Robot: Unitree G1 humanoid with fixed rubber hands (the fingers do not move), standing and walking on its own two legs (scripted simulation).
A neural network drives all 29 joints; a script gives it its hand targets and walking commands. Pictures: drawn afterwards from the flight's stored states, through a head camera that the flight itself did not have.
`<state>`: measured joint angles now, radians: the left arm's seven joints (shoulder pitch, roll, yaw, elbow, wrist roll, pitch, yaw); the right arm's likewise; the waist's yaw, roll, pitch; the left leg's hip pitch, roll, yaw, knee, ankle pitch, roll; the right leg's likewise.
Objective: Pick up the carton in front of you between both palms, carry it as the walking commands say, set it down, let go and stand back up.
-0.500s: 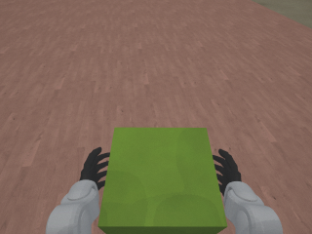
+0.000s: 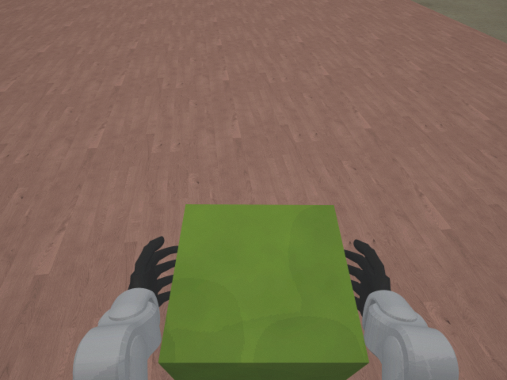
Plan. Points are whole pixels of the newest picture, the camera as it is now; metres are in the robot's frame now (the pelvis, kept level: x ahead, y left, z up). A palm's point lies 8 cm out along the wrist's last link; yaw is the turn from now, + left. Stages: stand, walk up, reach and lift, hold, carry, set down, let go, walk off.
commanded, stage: carry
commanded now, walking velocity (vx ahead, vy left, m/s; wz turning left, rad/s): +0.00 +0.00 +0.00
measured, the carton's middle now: (258, 307) +0.26 +0.00 +0.03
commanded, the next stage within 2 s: hold in 1.28 s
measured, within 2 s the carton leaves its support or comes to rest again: neither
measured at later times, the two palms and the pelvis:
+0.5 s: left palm (152, 325) +0.22 +0.14 +0.06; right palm (372, 324) +0.22 -0.16 +0.05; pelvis -0.04 -0.01 +0.00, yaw +0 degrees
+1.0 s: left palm (171, 310) +0.25 +0.13 +0.03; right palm (371, 309) +0.25 -0.17 +0.03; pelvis -0.03 -0.02 +0.00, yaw +1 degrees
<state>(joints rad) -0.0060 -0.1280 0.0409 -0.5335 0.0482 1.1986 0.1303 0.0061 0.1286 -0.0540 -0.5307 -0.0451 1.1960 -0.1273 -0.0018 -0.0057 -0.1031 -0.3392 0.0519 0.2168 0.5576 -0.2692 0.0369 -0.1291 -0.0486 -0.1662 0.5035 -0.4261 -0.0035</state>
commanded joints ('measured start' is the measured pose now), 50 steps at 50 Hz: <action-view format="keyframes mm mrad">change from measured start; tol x8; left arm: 1 -340 -781 -637 -46 -251 1 -120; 15 -399 -735 -525 244 -119 -139 -207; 18 -480 -778 -589 184 -180 -198 -219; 20 -393 -716 -532 267 -116 -221 -216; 33 -492 -641 -369 574 6 -508 -260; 36 -542 -733 -429 572 -18 -560 -272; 45 -544 -874 -544 471 -103 -511 -298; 50 -476 -805 -435 588 -32 -483 -296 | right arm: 1 -359 749 639 -82 252 6 134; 28 -533 672 448 406 55 -402 247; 32 -520 657 361 575 14 -480 268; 36 -513 704 400 606 6 -567 284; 37 -626 729 427 557 44 -580 291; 45 -536 836 526 496 91 -507 306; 50 -549 763 454 529 30 -492 295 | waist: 1 5 -11 -173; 8 -3 -11 -40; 45 -7 -20 -283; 50 -1 -28 -202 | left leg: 1 166 126 -118 -24 366 3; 28 130 124 -161 -145 126 -26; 32 161 134 -133 -101 310 -23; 37 176 138 -147 -69 283 -6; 41 131 124 -131 -41 447 -7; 50 124 124 -128 -31 373 -13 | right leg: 1 -18 -128 84 -67 531 -9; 11 -48 -107 83 -137 246 -12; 23 -62 -126 98 -143 265 -24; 28 -84 -110 90 -129 154 -34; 32 -82 -121 75 -96 325 -41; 37 -36 -97 92 -105 327 -32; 41 -16 -113 64 -50 529 -23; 50 -20 -135 59 -50 528 -11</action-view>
